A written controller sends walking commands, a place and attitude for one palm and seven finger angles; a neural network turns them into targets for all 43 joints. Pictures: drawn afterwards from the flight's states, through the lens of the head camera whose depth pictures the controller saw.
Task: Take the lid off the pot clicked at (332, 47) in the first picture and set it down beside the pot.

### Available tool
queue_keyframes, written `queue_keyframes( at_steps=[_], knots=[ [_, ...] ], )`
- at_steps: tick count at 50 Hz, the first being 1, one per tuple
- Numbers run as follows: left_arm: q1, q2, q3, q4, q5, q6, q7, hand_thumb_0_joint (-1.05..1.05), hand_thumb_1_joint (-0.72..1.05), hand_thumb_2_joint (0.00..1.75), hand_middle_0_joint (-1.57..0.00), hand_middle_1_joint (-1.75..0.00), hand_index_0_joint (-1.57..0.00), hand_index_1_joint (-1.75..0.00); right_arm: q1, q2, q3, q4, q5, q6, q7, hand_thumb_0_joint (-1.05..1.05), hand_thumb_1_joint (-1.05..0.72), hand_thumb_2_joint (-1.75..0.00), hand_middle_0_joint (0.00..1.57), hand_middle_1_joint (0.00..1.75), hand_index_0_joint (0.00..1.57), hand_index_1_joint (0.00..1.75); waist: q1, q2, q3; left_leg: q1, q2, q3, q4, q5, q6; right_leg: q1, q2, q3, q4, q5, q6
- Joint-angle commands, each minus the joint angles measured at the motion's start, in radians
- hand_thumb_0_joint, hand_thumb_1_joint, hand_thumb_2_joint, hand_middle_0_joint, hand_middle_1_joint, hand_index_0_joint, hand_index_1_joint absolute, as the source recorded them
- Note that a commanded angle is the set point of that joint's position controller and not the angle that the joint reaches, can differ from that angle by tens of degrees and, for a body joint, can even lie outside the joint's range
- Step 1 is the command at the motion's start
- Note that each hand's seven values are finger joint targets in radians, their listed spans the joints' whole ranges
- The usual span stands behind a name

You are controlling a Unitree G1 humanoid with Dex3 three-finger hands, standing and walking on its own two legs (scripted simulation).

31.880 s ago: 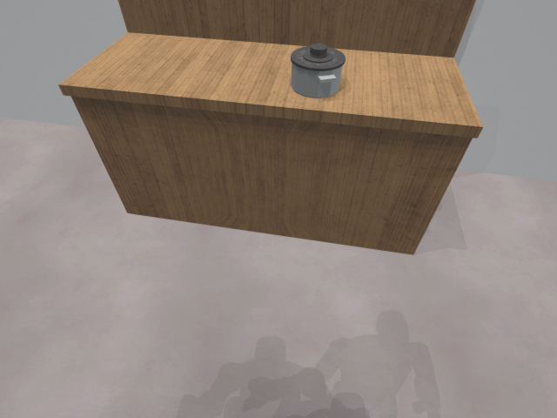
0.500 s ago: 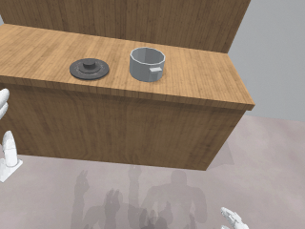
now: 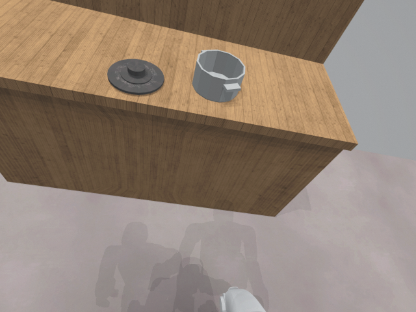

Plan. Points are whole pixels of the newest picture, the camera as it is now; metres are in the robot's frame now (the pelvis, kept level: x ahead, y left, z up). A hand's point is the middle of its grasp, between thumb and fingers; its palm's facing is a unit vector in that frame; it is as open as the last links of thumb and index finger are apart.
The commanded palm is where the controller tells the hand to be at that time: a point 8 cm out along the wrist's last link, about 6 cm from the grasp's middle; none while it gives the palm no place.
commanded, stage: stop stepping back and stand still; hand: left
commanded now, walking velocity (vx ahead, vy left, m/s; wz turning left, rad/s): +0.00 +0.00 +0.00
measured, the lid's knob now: (136, 68) +0.80 +0.23 -0.04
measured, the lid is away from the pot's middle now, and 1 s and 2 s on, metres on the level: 0.27 0.27 0.27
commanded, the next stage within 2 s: let the arm hang, fingers relaxed in 1.56 s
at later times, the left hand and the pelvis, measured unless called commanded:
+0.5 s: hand (75, 306) +0.16 +0.25 -0.21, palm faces +0.05 -0.99 -0.15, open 7.4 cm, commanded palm none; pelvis +0.07 +0.07 -0.03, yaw +2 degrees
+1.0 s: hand (86, 275) +0.22 +0.24 -0.20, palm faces +0.07 -0.97 -0.22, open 7.4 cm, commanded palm none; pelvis +0.15 +0.05 -0.02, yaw +2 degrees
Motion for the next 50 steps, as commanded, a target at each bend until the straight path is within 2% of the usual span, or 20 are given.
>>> queue_keyframes(
  at_steps=[1,9,10,11,12,13,14,15,17,19,20,23,31,34,36,38,42,45,47,50],
  knots=[
    [-0.087,0.008,-0.009,-0.030,-0.010,-0.044,0.002,0.00,0.90,0.90,-0.20,-0.30,-0.20,-0.30,0.137,-0.099,-0.019,0.007,-0.002,-0.027,-0.023,0.00,-0.90,-0.90,0.20,0.30,0.20,0.30,-0.018,0.192,0.002,0.275,0.239,-0.292,-0.151,0.281,-0.239,-0.152,0.007,-0.046,-0.066,-0.032,-0.004],
    [0.076,0.047,0.029,0.069,-0.053,-0.053,0.032,0.00,0.90,0.90,-0.20,-0.30,-0.20,-0.30,0.008,-0.130,-0.043,0.069,0.020,0.012,-0.027,0.00,-0.90,-0.90,0.20,0.30,0.20,0.30,0.125,0.266,0.025,0.148,0.169,-0.092,-0.029,1.223,-0.473,0.358,0.079,-0.259,-0.594,-0.314,-0.065],
    [0.197,0.065,0.046,0.102,-0.056,-0.055,0.046,0.00,0.90,0.90,-0.20,-0.30,-0.20,-0.30,-0.049,-0.151,-0.060,0.060,0.037,0.023,-0.024,0.00,-0.90,-0.90,0.20,0.30,0.20,0.30,0.201,0.175,-0.007,0.058,0.115,-0.051,0.203,1.355,-0.529,0.534,0.080,-0.264,-0.735,-0.245,-0.124],
    [0.278,0.105,0.058,0.138,-0.045,-0.060,0.067,0.00,0.90,0.90,-0.20,-0.30,-0.20,-0.30,-0.066,-0.155,-0.072,0.058,0.065,0.029,-0.007,0.00,-0.90,-0.90,0.20,0.30,0.20,0.30,0.243,-0.073,-0.079,-0.053,0.031,-0.035,0.653,1.016,-0.522,0.629,-0.085,-0.126,-0.853,-0.014,-0.234],
    [0.022,0.076,0.040,0.068,-0.030,-0.072,0.086,0.00,0.90,0.90,-0.20,-0.30,-0.20,-0.30,-0.004,-0.094,-0.075,0.047,0.065,0.034,0.018,0.00,-0.90,-0.90,0.20,0.30,0.20,0.30,0.112,-0.336,-0.082,-0.205,0.049,-0.201,1.153,-0.420,-0.298,0.468,-0.383,0.158,-0.795,0.167,-0.321],
    [-0.259,0.031,0.009,-0.038,-0.009,-0.083,0.100,0.00,0.90,0.90,-0.20,-0.30,-0.20,-0.30,0.102,-0.113,-0.092,0.045,0.039,0.040,0.024,0.00,-0.90,-0.90,0.20,0.30,0.20,0.30,-0.065,-0.116,-0.070,-0.049,0.136,-0.391,1.159,-0.433,-0.125,0.144,-0.397,0.251,-0.716,0.077,-0.309],
    [-0.403,0.041,-0.010,-0.088,0.014,-0.101,0.094,0.00,0.90,0.90,-0.20,-0.30,-0.20,-0.30,0.185,-0.058,-0.070,0.066,0.024,0.042,0.042,0.00,-0.90,-0.90,0.20,0.30,0.20,0.30,-0.147,0.002,-0.021,0.019,0.143,-0.283,0.985,-0.402,0.043,0.002,-0.370,0.109,-0.782,-0.035,-0.244],
    [-0.370,0.077,-0.001,-0.113,0.021,-0.099,0.080,0.00,0.90,0.90,-0.20,-0.30,-0.20,-0.30,0.191,-0.005,-0.039,0.046,0.008,0.038,0.067,0.00,-0.90,-0.90,0.20,0.30,0.20,0.30,-0.138,0.058,0.023,0.042,0.163,-0.145,0.658,-0.336,-0.001,-0.012,-0.298,0.035,-0.831,-0.242,-0.025],
    [-0.254,0.041,0.019,-0.021,0.011,-0.069,0.059,0.00,0.90,0.90,-0.20,-0.30,-0.20,-0.30,0.167,-0.023,-0.044,0.069,0.004,0.053,0.053,0.00,-0.90,-0.90,0.20,0.30,0.20,0.30,-0.093,-0.080,0.095,0.055,0.154,-0.056,0.161,-0.150,-0.100,0.001,-0.162,0.013,-0.583,-0.303,-0.098],
    [-0.074,-0.062,-0.004,0.004,-0.021,-0.055,0.055,0.00,0.90,0.90,-0.20,-0.30,-0.20,-0.30,0.095,-0.172,-0.069,0.027,-0.018,0.012,0.026,0.00,-0.90,-0.90,0.20,0.30,0.20,0.30,0.000,0.421,0.101,-0.108,0.410,-0.654,-0.117,-0.122,-0.030,-0.010,0.043,-0.041,-0.101,-0.466,-0.034],
    [-0.112,-0.005,0.002,0.000,-0.025,-0.051,0.050,0.00,0.90,0.90,-0.20,-0.30,-0.20,-0.30,0.023,-0.192,-0.071,-0.006,-0.030,0.014,0.016,0.00,-0.90,-0.90,0.20,0.30,0.20,0.30,0.007,0.308,0.120,-0.242,0.439,-0.658,-0.188,-0.232,0.013,0.093,0.004,0.047,-0.026,-0.385,-0.047],
    [-0.198,0.013,0.012,-0.004,-0.017,-0.065,0.040,0.00,0.90,0.90,-0.20,-0.30,-0.20,-0.30,-0.061,-0.154,-0.051,-0.007,-0.027,-0.013,0.003,0.00,-0.90,-0.90,0.20,0.30,0.20,0.30,0.040,0.171,0.160,-0.183,0.415,-0.572,-0.111,0.248,-0.009,0.035,-0.058,0.052,0.000,-0.276,-0.021],
    [-0.202,-0.017,-0.015,-0.009,-0.019,-0.085,0.025,0.00,0.90,0.90,-0.20,-0.30,-0.20,-0.30,-0.020,-0.148,-0.071,0.058,-0.006,0.001,-0.009,0.00,-0.90,-0.90,0.20,0.30,0.20,0.30,-0.025,0.246,-0.087,0.320,0.335,-0.201,0.100,0.897,-0.017,0.147,-0.012,-0.114,-0.505,-0.301,-0.016],
    [-0.124,0.015,-0.005,0.014,-0.026,-0.096,0.032,0.00,0.90,0.90,-0.20,-0.30,-0.20,-0.30,-0.041,-0.172,-0.082,0.049,0.017,0.011,0.001,0.00,-0.90,-0.90,0.20,0.30,0.20,0.30,0.014,0.246,-0.142,0.280,0.283,-0.136,0.173,1.023,-0.075,0.366,0.012,-0.146,-0.718,0.008,-0.034],
    [-0.029,0.089,0.017,0.049,-0.021,-0.102,0.049,0.00,0.90,0.90,-0.20,-0.30,-0.20,-0.30,-0.065,-0.142,-0.086,0.028,0.029,0.016,0.010,0.00,-0.90,-0.90,0.20,0.30,0.20,0.30,0.055,0.134,-0.190,0.019,0.206,-0.046,0.294,0.708,-0.130,0.657,-0.128,-0.025,-0.636,0.622,-0.097],
    [-0.019,0.124,0.017,0.069,-0.010,-0.104,0.059,0.00,0.90,0.90,-0.20,-0.30,-0.20,-0.30,-0.108,-0.098,-0.081,0.017,0.033,0.026,0.021,0.00,-0.90,-0.90,0.20,0.30,0.20,0.30,0.066,0.002,-0.138,-0.162,0.080,0.006,0.459,-0.248,-0.161,0.684,-0.355,0.078,-0.662,0.963,-0.252],
    [-0.115,0.097,0.024,0.058,-0.003,-0.085,0.074,0.00,0.90,0.90,-0.20,-0.30,-0.20,-0.30,-0.148,-0.071,-0.073,0.019,0.026,0.042,0.030,0.00,-0.90,-0.90,0.20,0.30,0.20,0.30,0.052,-0.088,-0.058,-0.211,0.122,-0.028,0.372,-0.324,-0.144,0.640,-0.286,0.059,-0.690,0.762,-0.220],
    [-0.116,0.092,0.027,0.069,-0.017,-0.088,0.073,0.00,0.90,0.90,-0.20,-0.30,-0.20,-0.30,-0.113,-0.097,-0.082,0.046,0.023,0.042,0.038,0.00,-0.90,-0.90,0.20,0.30,0.20,0.30,0.027,-0.081,-0.089,-0.066,0.132,-0.006,0.086,0.043,-0.146,0.608,-0.237,0.017,-0.601,0.673,-0.133],
    [-0.074,0.037,0.016,0.050,-0.027,-0.078,0.066,0.00,0.90,0.90,-0.20,-0.30,-0.20,-0.30,-0.122,-0.153,-0.092,0.043,0.009,0.035,0.033,0.00,-0.90,-0.90,0.20,0.30,0.20,0.30,0.049,0.165,-0.120,0.142,0.288,-0.148,0.115,0.682,-0.068,0.383,-0.121,-0.083,-0.518,0.259,-0.039],
    [-0.117,0.007,0.008,0.051,-0.024,-0.059,0.065,0.00,0.90,0.90,-0.20,-0.30,-0.20,-0.30,-0.116,-0.166,-0.088,0.042,-0.002,0.034,0.024,0.00,-0.90,-0.90,0.20,0.30,0.20,0.30,0.022,0.305,-0.045,0.120,0.381,-0.235,0.033,0.907,0.066,0.288,-0.024,-0.078,-0.314,-0.431,-0.022]
  ],
)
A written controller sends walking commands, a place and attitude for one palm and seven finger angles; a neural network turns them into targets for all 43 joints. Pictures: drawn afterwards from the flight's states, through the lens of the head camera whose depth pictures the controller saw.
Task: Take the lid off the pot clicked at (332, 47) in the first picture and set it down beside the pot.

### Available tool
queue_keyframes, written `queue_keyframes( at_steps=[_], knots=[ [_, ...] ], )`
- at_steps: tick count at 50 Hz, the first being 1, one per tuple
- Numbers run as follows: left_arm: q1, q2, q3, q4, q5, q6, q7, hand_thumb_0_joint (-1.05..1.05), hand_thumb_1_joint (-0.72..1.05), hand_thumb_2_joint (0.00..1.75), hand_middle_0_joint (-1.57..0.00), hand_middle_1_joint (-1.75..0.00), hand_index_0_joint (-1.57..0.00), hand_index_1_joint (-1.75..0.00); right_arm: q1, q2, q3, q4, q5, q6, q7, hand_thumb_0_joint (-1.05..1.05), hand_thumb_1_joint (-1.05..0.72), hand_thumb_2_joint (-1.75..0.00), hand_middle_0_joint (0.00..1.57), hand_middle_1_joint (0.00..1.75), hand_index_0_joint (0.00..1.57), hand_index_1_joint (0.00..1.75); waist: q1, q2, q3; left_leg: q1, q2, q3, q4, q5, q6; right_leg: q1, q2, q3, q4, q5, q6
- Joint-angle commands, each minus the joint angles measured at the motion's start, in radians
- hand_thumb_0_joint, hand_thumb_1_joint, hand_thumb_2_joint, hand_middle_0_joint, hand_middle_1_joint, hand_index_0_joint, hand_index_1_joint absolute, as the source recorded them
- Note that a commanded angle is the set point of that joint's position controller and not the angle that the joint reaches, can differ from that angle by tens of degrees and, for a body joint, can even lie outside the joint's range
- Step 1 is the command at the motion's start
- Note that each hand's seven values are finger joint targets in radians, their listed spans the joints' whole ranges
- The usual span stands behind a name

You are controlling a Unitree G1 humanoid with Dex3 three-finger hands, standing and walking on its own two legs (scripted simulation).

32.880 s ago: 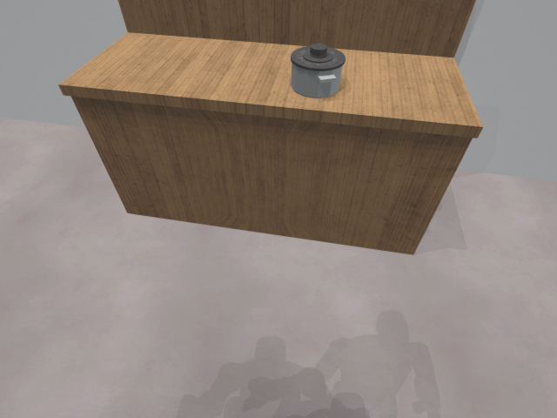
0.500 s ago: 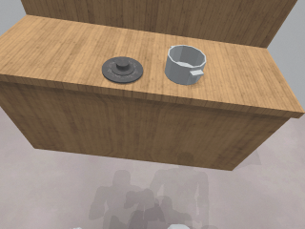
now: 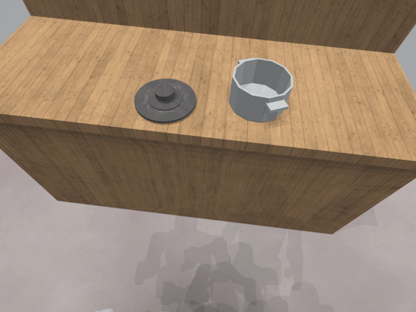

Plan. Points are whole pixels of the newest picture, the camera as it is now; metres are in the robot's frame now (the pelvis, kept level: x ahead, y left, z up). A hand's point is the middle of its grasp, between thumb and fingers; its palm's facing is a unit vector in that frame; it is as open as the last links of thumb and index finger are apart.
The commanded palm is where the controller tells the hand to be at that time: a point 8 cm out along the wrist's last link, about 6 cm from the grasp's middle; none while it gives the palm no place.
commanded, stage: stop stepping back and stand still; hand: left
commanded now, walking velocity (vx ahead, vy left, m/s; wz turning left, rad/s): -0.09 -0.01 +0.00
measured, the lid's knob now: (164, 92) +0.65 +0.16 -0.03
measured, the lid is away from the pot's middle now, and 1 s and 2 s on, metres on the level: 0.27 0.27 0.27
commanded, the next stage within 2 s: let the arm hang, fingers relaxed in 0.56 s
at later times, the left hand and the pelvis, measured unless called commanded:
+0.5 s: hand out of the picture +0.07 +0.16 -0.17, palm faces +0.06 -0.97 -0.23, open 7.3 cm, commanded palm none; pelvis +0.02 -0.02 +0.01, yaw +0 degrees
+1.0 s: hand out of the picture +0.00 +0.14 -0.17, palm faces +0.06 -0.98 -0.18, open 7.3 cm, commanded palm none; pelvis +0.01 -0.02 +0.01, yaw +0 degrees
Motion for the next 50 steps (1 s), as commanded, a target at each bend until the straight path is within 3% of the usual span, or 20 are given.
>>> queue_keyframes(
  at_steps=[1,3,5,6,7,8,9,10,12,13,15,16,17,20,27,36,46,50],
  knots=[
    [0.015,0.066,0.009,-0.069,-0.005,-0.003,-0.001,0.00,0.90,0.90,-0.20,-0.30,-0.20,-0.30,0.148,-0.124,-0.013,-0.023,-0.013,-0.012,-0.020,0.00,-0.90,-0.90,0.20,0.30,0.20,0.30,-0.033,0.233,-0.082,0.150,0.283,-0.258,-0.183,1.020,0.183,-0.126,0.017,0.045,0.235,-0.204,-0.024],
    [0.052,0.058,0.007,-0.057,-0.005,-0.011,-0.005,0.00,0.90,0.90,-0.20,-0.30,-0.20,-0.30,0.104,-0.120,-0.008,-0.028,-0.016,-0.013,-0.023,0.00,-0.90,-0.90,0.20,0.30,0.20,0.30,-0.009,0.201,-0.123,0.207,0.256,-0.218,-0.152,0.971,0.163,-0.115,0.011,0.041,0.121,-0.162,-0.027],
    [0.129,0.064,0.004,-0.037,0.004,-0.027,-0.007,0.00,0.90,0.90,-0.20,-0.30,-0.20,-0.30,0.077,-0.127,-0.012,-0.034,-0.002,-0.011,-0.022,0.00,-0.90,-0.90,0.20,0.30,0.20,0.30,0.016,0.126,-0.192,0.264,0.184,-0.133,-0.063,0.867,0.080,-0.019,0.017,0.004,-0.132,0.121,-0.022],
    [0.152,0.086,0.008,-0.023,0.010,-0.037,-0.003,0.00,0.90,0.90,-0.20,-0.30,-0.20,-0.30,0.073,-0.102,-0.014,-0.039,0.008,-0.010,-0.022,0.00,-0.90,-0.90,0.20,0.30,0.20,0.30,0.012,0.011,-0.208,0.205,0.123,-0.090,0.001,0.707,0.027,0.065,-0.017,0.083,-0.198,0.454,-0.040],
    [0.152,0.127,0.014,-0.022,0.010,-0.045,0.003,0.00,0.90,0.90,-0.20,-0.30,-0.20,-0.30,0.077,-0.091,-0.014,-0.050,0.015,-0.008,-0.018,0.00,-0.90,-0.90,0.20,0.30,0.20,0.30,0.001,-0.094,-0.210,0.085,0.064,-0.040,0.024,0.437,-0.011,0.138,-0.132,0.210,-0.179,0.720,-0.086],
    [0.112,0.150,0.010,-0.028,0.007,-0.048,0.002,0.00,0.90,0.90,-0.20,-0.30,-0.20,-0.30,0.080,-0.076,-0.011,-0.046,0.019,-0.003,-0.008,0.00,-0.90,-0.90,0.20,0.30,0.20,0.30,-0.014,-0.125,-0.190,0.037,0.018,-0.022,0.020,0.147,-0.031,0.138,-0.221,0.250,-0.199,0.764,-0.146],
    [0.067,0.160,0.002,-0.037,0.006,-0.047,-0.004,0.00,0.90,0.90,-0.20,-0.30,-0.20,-0.30,0.083,-0.061,-0.011,-0.029,0.019,0.003,0.001,0.00,-0.90,-0.90,0.20,0.30,0.20,0.30,-0.029,-0.087,-0.141,0.061,-0.002,-0.035,0.024,-0.014,-0.035,0.049,-0.235,0.235,-0.243,0.609,-0.170],
    [0.037,0.146,0.005,-0.041,0.009,-0.045,-0.004,0.00,0.90,0.90,-0.20,-0.30,-0.20,-0.30,0.085,-0.042,-0.008,-0.019,0.013,0.008,0.002,0.00,-0.90,-0.90,0.20,0.30,0.20,0.30,-0.037,-0.136,-0.113,0.059,0.005,-0.040,0.014,-0.008,-0.030,0.023,-0.191,0.229,-0.246,0.534,-0.160],
    [0.057,0.111,0.000,-0.022,0.008,-0.048,0.001,0.00,0.90,0.90,-0.20,-0.30,-0.20,-0.30,0.082,-0.042,-0.002,-0.001,0.009,0.001,0.001,0.00,-0.90,-0.90,0.20,0.30,0.20,0.30,-0.029,-0.150,-0.084,0.063,0.029,-0.038,-0.061,0.139,-0.019,0.036,-0.136,0.187,-0.213,0.604,-0.124],
    [0.073,0.098,-0.003,-0.017,0.004,-0.049,0.002,0.00,0.90,0.90,-0.20,-0.30,-0.20,-0.30,0.089,-0.049,-0.002,0.006,0.010,-0.007,-0.001,0.00,-0.90,-0.90,0.20,0.30,0.20,0.30,-0.027,-0.128,-0.094,0.097,0.046,-0.044,-0.094,0.270,-0.013,0.041,-0.109,0.154,-0.187,0.631,-0.101],
    [0.107,0.078,-0.004,-0.012,-0.001,-0.048,0.005,0.00,0.90,0.90,-0.20,-0.30,-0.20,-0.30,0.102,-0.069,-0.001,0.022,0.008,-0.023,-0.010,0.00,-0.90,-0.90,0.20,0.30,0.20,0.30,-0.016,-0.012,-0.151,0.184,0.095,-0.065,-0.098,0.559,0.007,0.060,-0.064,0.093,-0.130,0.645,-0.064],
    [0.120,0.071,-0.003,-0.006,-0.001,-0.047,0.007,0.00,0.90,0.90,-0.20,-0.30,-0.20,-0.30,0.106,-0.062,-0.001,0.033,0.009,-0.026,-0.014,0.00,-0.90,-0.90,0.20,0.30,0.20,0.30,-0.012,0.038,-0.153,0.199,0.101,-0.066,-0.093,0.628,0.012,0.062,-0.056,0.082,-0.127,0.625,-0.061],
    [0.128,0.077,-0.002,-0.001,-0.003,-0.046,0.007,0.00,0.90,0.90,-0.20,-0.30,-0.20,-0.30,0.112,-0.063,0.001,0.039,0.008,-0.027,-0.016,0.00,-0.90,-0.90,0.20,0.30,0.20,0.30,-0.010,0.048,-0.159,0.204,0.105,-0.067,-0.096,0.649,0.013,0.078,-0.053,0.073,-0.132,0.605,-0.061],
    [0.145,0.067,-0.004,0.014,-0.002,-0.046,0.006,0.00,0.90,0.90,-0.20,-0.30,-0.20,-0.30,0.113,-0.060,0.005,0.048,0.008,-0.029,-0.020,0.00,-0.90,-0.90,0.20,0.30,0.20,0.30,-0.006,0.040,-0.163,0.206,0.103,-0.060,-0.110,0.602,0.012,0.101,-0.050,0.068,-0.159,0.576,-0.063],
    [0.144,0.060,-0.010,0.040,-0.002,-0.047,0.000,0.00,0.90,0.90,-0.20,-0.30,-0.20,-0.30,0.121,-0.046,0.012,0.081,0.006,-0.027,-0.020,0.00,-0.90,-0.90,0.20,0.30,0.20,0.30,-0.004,0.023,-0.081,0.170,0.089,-0.048,-0.156,0.424,0.004,0.103,-0.049,0.075,-0.215,0.516,-0.067],
    [0.158,0.048,-0.017,0.072,-0.002,-0.046,-0.002,0.00,0.90,0.90,-0.20,-0.30,-0.20,-0.30,0.152,-0.029,0.022,0.117,0.008,-0.028,-0.021,0.00,-0.90,-0.90,0.20,0.30,0.20,0.30,-0.002,0.021,-0.007,0.146,0.084,-0.052,-0.203,0.313,0.010,0.079,-0.038,0.075,-0.256,0.393,-0.065],
    [0.203,0.028,-0.023,0.105,-0.003,-0.052,-0.001,0.00,0.90,0.90,-0.20,-0.30,-0.20,-0.30,0.181,-0.015,0.026,0.139,0.011,-0.033,-0.024,0.00,-0.90,-0.90,0.20,0.30,0.20,0.30,-0.004,0.001,-0.022,0.166,0.086,-0.051,-0.205,0.318,0.015,0.078,-0.036,0.072,-0.262,0.392,-0.062],
    [0.225,0.018,-0.025,0.118,-0.005,-0.052,-0.001,0.00,0.90,0.90,-0.20,-0.30,-0.20,-0.30,0.184,-0.010,0.029,0.144,0.010,-0.036,-0.026,0.00,-0.90,-0.90,0.20,0.30,0.20,0.30,-0.002,0.031,-0.024,0.172,0.086,-0.053,-0.203,0.330,0.018,0.074,-0.037,0.073,-0.260,0.395,-0.063]
  ],
)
